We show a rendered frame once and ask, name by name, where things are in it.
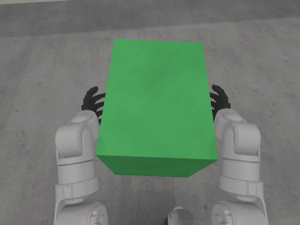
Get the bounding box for robot right thigh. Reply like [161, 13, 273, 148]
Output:
[168, 209, 203, 225]

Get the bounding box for right robot hand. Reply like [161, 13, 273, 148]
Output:
[209, 84, 231, 122]

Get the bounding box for left robot upper arm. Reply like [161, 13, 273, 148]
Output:
[54, 202, 108, 225]

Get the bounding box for left robot forearm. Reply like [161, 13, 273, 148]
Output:
[53, 110, 100, 225]

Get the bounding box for right robot shin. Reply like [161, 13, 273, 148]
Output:
[173, 206, 183, 211]

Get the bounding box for left robot hand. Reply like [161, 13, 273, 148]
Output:
[82, 86, 106, 124]

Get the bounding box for carton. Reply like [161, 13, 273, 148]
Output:
[96, 38, 218, 178]

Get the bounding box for right robot forearm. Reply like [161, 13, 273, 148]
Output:
[214, 108, 269, 225]

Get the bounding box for right robot upper arm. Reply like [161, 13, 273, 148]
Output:
[211, 201, 268, 225]

